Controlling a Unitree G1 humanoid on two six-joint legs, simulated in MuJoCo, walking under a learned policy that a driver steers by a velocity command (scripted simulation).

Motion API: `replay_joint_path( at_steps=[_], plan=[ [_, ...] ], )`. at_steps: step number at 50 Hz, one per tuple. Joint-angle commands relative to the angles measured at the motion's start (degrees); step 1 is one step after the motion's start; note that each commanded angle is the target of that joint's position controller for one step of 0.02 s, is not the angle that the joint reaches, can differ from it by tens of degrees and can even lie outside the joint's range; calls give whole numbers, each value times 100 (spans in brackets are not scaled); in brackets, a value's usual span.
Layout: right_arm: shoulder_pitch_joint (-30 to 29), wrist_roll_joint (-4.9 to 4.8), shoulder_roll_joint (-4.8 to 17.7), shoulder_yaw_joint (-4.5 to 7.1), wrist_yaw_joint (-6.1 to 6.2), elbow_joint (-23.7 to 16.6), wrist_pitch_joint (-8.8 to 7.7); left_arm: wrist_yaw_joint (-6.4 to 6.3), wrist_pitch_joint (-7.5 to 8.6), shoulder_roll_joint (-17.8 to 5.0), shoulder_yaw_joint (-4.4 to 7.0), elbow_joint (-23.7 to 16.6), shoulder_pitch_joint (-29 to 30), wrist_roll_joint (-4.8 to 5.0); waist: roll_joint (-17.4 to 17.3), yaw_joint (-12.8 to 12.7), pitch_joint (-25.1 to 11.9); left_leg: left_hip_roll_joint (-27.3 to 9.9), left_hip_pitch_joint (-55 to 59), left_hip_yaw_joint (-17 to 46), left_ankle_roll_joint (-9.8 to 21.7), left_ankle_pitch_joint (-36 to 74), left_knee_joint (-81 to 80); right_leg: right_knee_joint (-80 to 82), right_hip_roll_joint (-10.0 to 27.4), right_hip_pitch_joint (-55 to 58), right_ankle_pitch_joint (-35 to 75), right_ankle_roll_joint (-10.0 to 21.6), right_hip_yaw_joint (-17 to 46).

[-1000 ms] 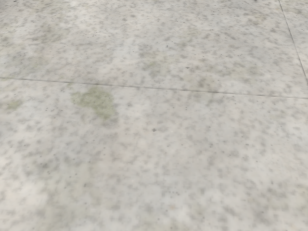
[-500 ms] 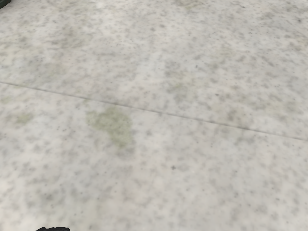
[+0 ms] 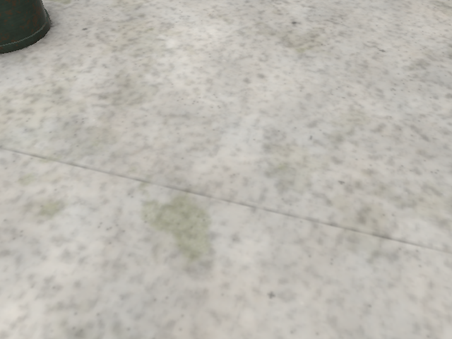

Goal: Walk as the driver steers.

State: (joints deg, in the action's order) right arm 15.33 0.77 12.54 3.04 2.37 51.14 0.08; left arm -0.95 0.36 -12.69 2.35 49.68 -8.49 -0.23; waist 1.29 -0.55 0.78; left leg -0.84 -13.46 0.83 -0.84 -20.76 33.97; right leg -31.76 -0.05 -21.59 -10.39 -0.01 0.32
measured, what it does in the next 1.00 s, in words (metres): walks ahead, turning right: left foot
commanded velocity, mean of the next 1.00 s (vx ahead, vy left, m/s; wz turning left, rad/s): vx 0.33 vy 0.00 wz -0.29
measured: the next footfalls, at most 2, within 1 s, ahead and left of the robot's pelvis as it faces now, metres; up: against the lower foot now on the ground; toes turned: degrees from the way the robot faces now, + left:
left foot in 0.60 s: +0.29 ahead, +0.08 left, +0.00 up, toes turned -20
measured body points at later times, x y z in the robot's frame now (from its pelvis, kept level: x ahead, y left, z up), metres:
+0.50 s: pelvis +0.11 -0.02 +0.02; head +0.12 -0.03 +0.47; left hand +0.23 +0.24 -0.10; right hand +0.25 -0.31 -0.06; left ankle +0.23 +0.11 -0.70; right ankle +0.06 -0.11 -0.73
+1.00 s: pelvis +0.33 -0.06 +0.01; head +0.36 -0.06 +0.46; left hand +0.62 +0.07 -0.07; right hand +0.20 -0.30 -0.11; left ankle +0.25 +0.09 -0.73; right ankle +0.44 -0.25 -0.69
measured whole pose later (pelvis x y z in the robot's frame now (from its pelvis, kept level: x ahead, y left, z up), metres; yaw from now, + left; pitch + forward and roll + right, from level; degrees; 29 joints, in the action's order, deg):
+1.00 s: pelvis +0.33 -0.06 +0.01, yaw -20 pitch +3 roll +1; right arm 25.4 -1.2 14.7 2.9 -0.2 49.9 -4.4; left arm 1.9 4.2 -14.5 2.5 37.6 -2.9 1.1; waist 2.4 6.6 0.5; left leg 1.4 0.8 0.1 1.1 -18.2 14.3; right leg -33.5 3.2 -36.1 0.2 0.8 1.1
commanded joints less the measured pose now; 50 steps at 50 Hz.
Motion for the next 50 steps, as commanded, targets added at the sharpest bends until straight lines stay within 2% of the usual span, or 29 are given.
replay_joint_path(
  at_steps=[1, 3, 6, 8, 9, 10, 11, 12, 13, 14, 15, 16, 19, 21, 23, 25, 27, 29, 30, 31, 32, 33, 34, 35, 37, 40, 44, 47, 50],
  plan=[
    [185, -45, 1061, 297, 142, -310, -104, -4, 51, -665, 208, -499, 516, 62, -661, 194, -23, -718, -126, 628, 534, 1001, -890, -303, -55, -178, 635, 264, 53],
    [222, -42, 1100, 337, 225, -376, -61, 35, -6, -648, 246, -563, 465, 63, -866, 219, -92, -1175, 142, 864, 796, 1835, -831, -714, -80, -524, 437, 247, -30],
    [-150, -89, 1089, 354, 296, -587, -46, 123, -90, -577, 274, -656, 324, 53, -1109, 122, -147, -1696, 201, 1047, 1024, 2619, -677, -1171, -5, -670, -733, 336, -132],
    [-172, -149, 1148, 395, 275, -656, -67, 178, -109, -559, 289, -643, 182, 113, -899, 109, -222, -1671, 12, 937, 905, 1067, -630, -903, -64, -286, -1082, 514, -281],
    [-152, -148, 1126, 397, 236, -675, -95, 180, -94, -646, 338, -594, -9, 147, -633, 46, -214, -1487, -335, 760, 762, -21, -382, -612, -97, 155, -1126, 661, -169],
    [-236, -112, 948, 352, 189, -847, -134, 148, -65, -991, 456, -505, -325, 164, 262, 38, -75, -884, -1060, 50, 426, -1010, 367, 79, 259, 493, -1894, 1009, 816],
    [-761, -104, 696, 269, 129, -1139, -227, 144, 47, -1310, 538, -431, -1057, 193, 1401, -298, -159, 255, -2387, -725, -101, -1094, 2241, 1327, 1053, 1564, -2679, 1747, 3120],
    [-1117, -148, 710, 249, 77, -1313, -344, 202, 201, -1444, 494, -396, -1580, 86, 1592, -644, -382, 387, -3509, 202, -40, -1621, 3354, 2123, 1754, 2474, -2798, 2209, 4789],
    [-1000, -236, 788, 260, 3, -1262, -464, 182, 345, -1350, 447, -480, -1402, 26, 1043, -485, -354, 127, -3833, 587, 124, -1239, 3805, 1948, 1833, 2642, -2494, 2098, 4681],
    [-937, -192, 822, 255, -42, -1187, -551, 155, 417, -1266, 431, -621, -1108, 48, 506, -351, -335, -25, -3786, 641, 236, -773, 3780, 1747, 1663, 2483, -2110, 1897, 4201],
    [-910, -113, 834, 268, -68, -1152, -622, 125, 422, -1162, 391, -724, -858, 87, 184, -204, -326, -167, -3564, 673, 288, -386, 3415, 1705, 1522, 2178, -1689, 1740, 3754],
    [-889, -46, 864, 295, -84, -1117, -658, 86, 391, -1030, 340, -815, -635, 109, 122, -85, -344, -280, -3141, 656, 275, -91, 2924, 1772, 1296, 1847, -1349, 1605, 3284],
    [-1084, -22, 691, 246, -155, -1131, -682, -21, 278, -1044, 353, -930, -569, 124, 272, -65, -257, -64, -2137, 243, 38, 407, 1432, 1902, 769, 1154, -555, 1434, 2287],
    [-1299, -53, 509, 161, -204, -1209, -690, -63, 245, -1194, 415, -954, -716, 153, 360, -138, -231, 121, -1706, 159, -70, 737, 604, 1853, 652, 923, -450, 1414, 2091],
    [-1387, -140, 563, 145, -255, -1265, -696, -56, 209, -1252, 443, -989, -813, 164, 543, -191, -249, 212, -1368, 119, -134, 1022, 90, 1816, 699, 799, -600, 1392, 2122],
    [-1423, -179, 677, 157, -286, -1299, -717, -23, 187, -1163, 421, -967, -954, 170, 612, -239, -260, 194, -962, 111, -121, 1360, -174, 1738, 791, 660, -827, 1316, 2234],
    [-1306, -165, 726, 178, -290, -1289, -748, 13, 180, -1047, 381, -944, -990, 163, 585, -122, -214, 168, -471, 61, -7, 1441, -463, 1521, 771, 502, -1117, 1166, 2303],
    [-837, -133, 807, 229, -252, -1179, -767, 38, 194, -817, 305, -966, -979, 129, 571, 145, -253, 82, 227, 59, 170, 1126, -674, 1024, 536, 270, -1312, 942, 2232],
    [-220, -89, 1013, 292, -212, -1072, -790, 39, 227, -553, 220, -1034, -867, 101, 322, 426, -442, -453, 1010, 634, 413, 758, -814, 143, 282, -221, -1350, 716, 1925],
    [429, 5, 1552, 415, -194, -954, -781, 35, 310, -195, 116, -1176, -1048, 116, -972, 464, -759, -1506, 2177, 2368, 1043, -237, -1414, -1724, -450, -1403, -1776, 371, 1033],
    [886, -16, 1739, 503, -281, -746, -742, 15, 392, -539, 177, -1307, -1069, 263, -1905, 503, -707, -2265, 2408, 4431, 1700, -1939, -2132, -3058, -444, -2652, -2373, 267, 773],
    [629, -117, 1286, 375, -306, -837, -763, 19, 435, -1003, 288, -1253, -855, 264, -1204, 498, -130, -2135, 2072, 4216, 1656, -2246, -2216, -3602, -123, -3042, -1947, 318, 978],
    [395, -118, 1058, 301, -305, -879, -738, 44, 442, -1021, 297, -1246, -610, 199, -891, 417, 108, -1841, 1765, 3433, 1467, -1661, -2150, -3687, 80, -3092, -1393, 336, 828],
    [170, -76, 937, 245, -316, -934, -714, 64, 447, -937, 280, -1230, -539, 110, -706, 308, 114, -1569, 1467, 2868, 1362, -1011, -2217, -3526, 257, -2896, -978, 318, 669],
    [-22, -38, 809, 174, -319, -936, -685, 100, 439, -800, 271, -1249, -457, 66, -757, 159, 129, -1241, 921, 2137, 1233, 8, -2404, -3102, 512, -2416, -471, 234, 527],
    [182, -94, 903, 189, -291, -813, -683, 113, 413, -614, 207, -1355, -168, 49, -678, 206, 91, -1064, 767, 1451, 1299, 1120, -2569, -2449, 539, -2309, 146, 51, 279],
    [532, -164, 1081, 203, -234, -625, -607, 170, 452, -387, 86, -1540, 541, 66, -646, 437, 113, -923, 695, 780, 1192, 1971, -2544, -908, 421, -1784, 1076, -46, 74],
    [860, -208, 1165, 197, -232, -480, -554, 265, 473, -419, 67, -1671, 1000, 130, -627, 596, 229, -1056, 790, 699, 1172, 1969, -2462, -313, 293, -1460, 1314, -14, -26],
    [1003, -232, 1244, 208, -220, -371, -468, 362, 512, -545, 90, -1821, 1256, 162, -673, 550, 335, -1311, 1262, 778, 1087, 2327, -2238, 74, 220, -1393, 947, 203, -14]
  ],
)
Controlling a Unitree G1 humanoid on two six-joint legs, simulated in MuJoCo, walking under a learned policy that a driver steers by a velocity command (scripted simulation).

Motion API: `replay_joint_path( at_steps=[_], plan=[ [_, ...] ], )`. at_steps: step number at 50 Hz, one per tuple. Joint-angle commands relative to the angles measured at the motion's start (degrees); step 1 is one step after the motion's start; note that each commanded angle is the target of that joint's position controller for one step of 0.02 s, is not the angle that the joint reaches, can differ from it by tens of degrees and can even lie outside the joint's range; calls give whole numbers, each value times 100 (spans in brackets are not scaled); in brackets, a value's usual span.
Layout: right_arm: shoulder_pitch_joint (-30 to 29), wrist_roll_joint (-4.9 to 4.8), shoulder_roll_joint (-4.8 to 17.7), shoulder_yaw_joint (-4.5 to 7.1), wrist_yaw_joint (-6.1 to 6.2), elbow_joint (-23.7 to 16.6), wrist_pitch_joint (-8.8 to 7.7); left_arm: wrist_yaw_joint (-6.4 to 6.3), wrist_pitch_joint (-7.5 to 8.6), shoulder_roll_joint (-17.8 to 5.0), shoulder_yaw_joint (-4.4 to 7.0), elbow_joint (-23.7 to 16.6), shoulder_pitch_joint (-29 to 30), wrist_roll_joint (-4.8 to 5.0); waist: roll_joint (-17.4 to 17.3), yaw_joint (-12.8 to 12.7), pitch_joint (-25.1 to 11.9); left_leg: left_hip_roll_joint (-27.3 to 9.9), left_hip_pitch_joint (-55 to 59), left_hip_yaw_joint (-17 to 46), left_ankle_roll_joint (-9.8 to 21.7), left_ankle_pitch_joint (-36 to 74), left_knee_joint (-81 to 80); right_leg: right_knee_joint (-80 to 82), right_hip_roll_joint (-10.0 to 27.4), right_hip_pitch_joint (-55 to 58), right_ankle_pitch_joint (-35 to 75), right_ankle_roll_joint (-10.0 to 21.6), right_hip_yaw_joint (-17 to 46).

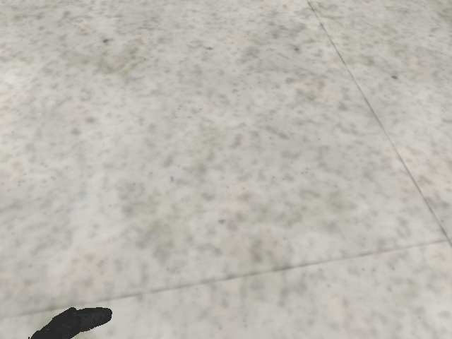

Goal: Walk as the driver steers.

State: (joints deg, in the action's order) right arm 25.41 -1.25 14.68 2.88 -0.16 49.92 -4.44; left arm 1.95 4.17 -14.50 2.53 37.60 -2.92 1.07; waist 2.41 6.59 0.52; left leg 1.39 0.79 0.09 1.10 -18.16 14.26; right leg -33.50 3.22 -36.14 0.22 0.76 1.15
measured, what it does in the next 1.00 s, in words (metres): walks ahead: right foot, then left foot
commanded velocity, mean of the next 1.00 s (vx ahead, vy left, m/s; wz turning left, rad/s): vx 0.39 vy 0.00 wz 0.15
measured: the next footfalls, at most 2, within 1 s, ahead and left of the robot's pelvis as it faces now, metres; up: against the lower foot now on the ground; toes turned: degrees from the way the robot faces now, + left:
right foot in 0.08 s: +0.23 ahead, -0.13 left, +0.00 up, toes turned -1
left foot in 0.64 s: +0.53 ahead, +0.11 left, +0.00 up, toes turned +10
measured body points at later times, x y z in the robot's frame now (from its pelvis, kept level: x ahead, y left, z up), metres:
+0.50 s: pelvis +0.28 -0.03 +0.00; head +0.30 -0.03 +0.45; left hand +0.29 +0.25 -0.12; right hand +0.49 -0.26 -0.09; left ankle +0.47 +0.13 -0.69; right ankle +0.19 -0.13 -0.74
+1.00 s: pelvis +0.50 +0.03 +0.00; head +0.53 +0.05 +0.45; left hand +0.60 +0.32 -0.11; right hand +0.67 -0.20 -0.11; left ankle +0.49 +0.11 -0.74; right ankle +0.64 -0.11 -0.70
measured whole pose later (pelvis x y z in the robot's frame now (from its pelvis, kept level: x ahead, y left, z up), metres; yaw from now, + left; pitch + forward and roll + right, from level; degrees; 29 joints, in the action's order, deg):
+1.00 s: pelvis +0.50 +0.03 +0.00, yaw +12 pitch +2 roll +1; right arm 11.3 0.8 14.6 1.9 -0.4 44.1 -2.0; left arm -1.3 1.5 -15.7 2.1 44.4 -8.3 -0.2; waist 2.7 1.4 1.9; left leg 5.9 -12.1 -0.1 4.9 -10.4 20.7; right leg -40.8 4.8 -31.6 -7.4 -3.4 3.6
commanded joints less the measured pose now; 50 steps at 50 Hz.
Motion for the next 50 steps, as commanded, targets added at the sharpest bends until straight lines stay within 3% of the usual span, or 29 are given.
replay_joint_path(
  at_steps=[1, 2, 3, 4, 5, 6, 7, 8, 9, 10, 11, 14, 16, 20, 25, 27, 29, 30, 31, 32, 33, 34, 35, 36, 37, 39, 42, 45, 50],
  plan=[
    [-12, -27, 1084, 239, 45, -229, 20, 91, 146, -435, 95, -618, 636, 30, -816, -253, 314, -1585, -13, 841, 836, 2456, -110, 360, -158, 253, -303, 217, -130],
    [-59, -23, 1163, 258, 58, -230, 50, 90, 156, -551, 146, -575, 404, 14, -870, -430, 146, -1560, 80, 760, 768, 3341, 224, 454, -290, 700, -484, 325, -236],
    [-126, -31, 1193, 258, 72, -236, 81, 61, 153, -717, 243, -417, -189, -12, -854, -793, -239, -1391, 23, 534, 655, 4388, 931, 629, -458, 1615, -441, 487, -398],
    [-159, 14, 1101, 209, 86, -292, 86, 0, 138, -999, 372, -162, -1140, -34, -775, -1233, -872, -1128, -564, 306, 483, 4485, 2065, 529, -289, 3099, -294, 702, -246],
    [-62, 156, 700, 70, 96, -512, 38, -79, 94, -1489, 481, 6, -2180, -146, 139, -1482, -1868, -649, -2196, 8, 217, 2528, 4139, 356, 1095, 5158, -372, 1205, 1475],
    [552, 90, 252, -78, 54, -499, -93, -25, 80, -1610, 467, 108, -2272, -115, 1550, -1138, -2549, 146, -3813, 455, 24, -1456, 5600, 1197, 2024, 6202, -1514, 1893, 3986],
    [70, -52, 873, 79, 15, -497, -172, -39, 53, -1074, 331, 94, -2101, -58, 933, -1293, -1913, -214, -4476, 762, 50, -1326, 6121, 1468, 1789, 5797, -2055, 1666, 3791],
    [-490, -105, 1010, 115, -8, -657, -216, -59, 41, -919, 264, 77, -1707, -24, 587, -1217, -1064, -474, -4665, 535, 84, -758, 6032, 1571, 1573, 4938, -1643, 1454, 2868],
    [-754, -31, 917, 102, 20, -693, -229, -49, 39, -850, 232, 48, -1343, -70, 77, -1033, -669, -688, -4436, 417, 62, -274, 5754, 1723, 1323, 4116, -1070, 1348, 2321],
    [-825, 52, 865, 126, 31, -710, -197, -20, 55, -727, 197, 31, -1107, -128, 37, -845, -387, -831, -4208, 402, 25, 14, 5479, 1912, 1118, 3509, -565, 1321, 1929],
    [-695, 57, 775, 124, 19, -689, -140, -11, 84, -638, 174, 38, -982, -172, 170, -659, -350, -938, -3902, 445, 3, 197, 5355, 2098, 994, 3130, -356, 1325, 1696],
    [-709, 84, 549, 85, 43, -715, 18, -5, 206, -685, 203, 203, -973, -91, 174, -480, -161, -1012, -3813, 371, -136, 504, 4908, 2470, 895, 2609, 89, 1428, 1176],
    [-1103, 115, 519, 68, 49, -852, 39, -56, 216, -798, 237, 330, -1091, -112, 64, -540, 11, -1041, -4107, 361, -225, 1070, 4356, 2586, 872, 2607, 362, 1415, 860],
    [-1830, 53, 401, -9, -62, -1008, -13, -120, 200, -927, 250, 507, -1309, -116, 3, -837, 171, -859, -3846, 194, -114, 2441, 2871, 2685, 668, 2666, 421, 1083, 82],
    [-2623, -20, 419, -36, -228, -1406, -22, -155, 99, -1067, 287, 827, -1777, -69, -92, -1147, 400, -640, -4198, 190, 112, 2354, 2072, 2528, 1053, 3737, 405, 962, -203],
    [-2742, -7, 446, -28, -313, -1552, -23, -187, 13, -1098, 304, 889, -1799, -53, -51, -1121, 387, -544, -4279, 78, 240, 1858, 1934, 2224, 1182, 4191, 941, 858, -311],
    [-2517, 27, 583, 39, -359, -1613, -8, -245, -69, -1238, 338, 848, -1665, -48, 136, -918, 110, -239, -3698, -276, 416, 1226, 1914, 1566, 1167, 4376, 2721, 703, -518],
    [-2087, 40, 747, 132, -353, -1558, 13, -287, -123, -1316, 356, 816, -1607, -52, 242, -665, -215, -5, -3059, -469, 531, 990, 1914, 886, 1097, 4379, 3745, 610, -646],
    [-1224, 62, 993, 285, -310, -1357, 16, -339, -182, -1264, 321, 783, -1560, -61, 116, -195, -657, 219, -1809, -497, 704, 1365, 1548, -320, 858, 3968, 4137, 418, -840],
    [-352, 119, 1462, 425, -212, -1227, 37, -390, -139, -1094, 223, 616, -1657, -174, -480, 96, -1370, -671, 122, 760, 1057, 2719, 1675, -2089, 582, 2545, 2439, 160, -905],
    [-480, 156, 1884, 438, -194, -1282, 11, -254, 20, -299, -55, 499, -2459, -303, -1871, -542, -2165, -2316, 2165, 3811, 2296, 3618, 1355, -4218, -685, 96, -3365, -247, -502],
    [-136, 118, 1288, 323, -166, -1287, 51, -164, 160, -985, 85, 721, -2161, -132, -1010, -47, -2801, -2323, 2325, 3947, 2283, 3944, 1126, -4771, -494, -120, -3596, -221, 543],
    [-508, 149, 1131, 253, -144, -1308, 59, -137, 198, -1105, 127, 510, -1574, 73, -832, -72, -1932, -2117, 1683, 2870, 2012, 4694, 1142, -4695, -215, -437, -3244, -196, 477],
    [-859, 102, 967, 213, -126, -1325, 63, -181, 204, -1000, 86, 441, -1256, 29, -292, -228, -1313, -1852, 843, 2193, 1751, 4942, 1086, -4252, 48, -459, -2881, -198, 342],
    [-1156, 98, 827, 165, -109, -1355, 74, -231, 159, -978, 108, 432, -1069, -61, -153, -394, -884, -1653, 61, 1822, 1599, 4937, 887, -3847, 180, -273, -2659, -237, 262],
    [-1436, 196, 729, 116, -108, -1374, 69, -276, -29, -876, 126, 463, -1333, -80, -372, -771, -722, -1421, -992, 1376, 1518, 5015, 490, -3401, 259, 535, -2347, -301, 249],
    [-1614, 212, 821, 141, -90, -1247, 9, -358, -181, -617, 81, 546, -1560, -141, -568, -958, -722, -1217, -1489, 771, 1494, 5448, 309, -2506, 190, 900, -1756, -466, 139],
    [-1634, 188, 836, 136, -12, -1111, 98, -362, -202, -523, 53, 514, -1218, -158, -691, -837, -781, -993, -1449, 404, 1253, 5097, 338, -1516, 155, 1108, -891, -473, 96],
    [-1456, 209, 782, 86, -4, -802, 213, -332, -237, -607, 95, 394, -606, -128, -738, -582, -600, -1145, -1158, 677, 1165, 3899, 421, -462, 83, 1304, -668, -380, 180]
  ],
)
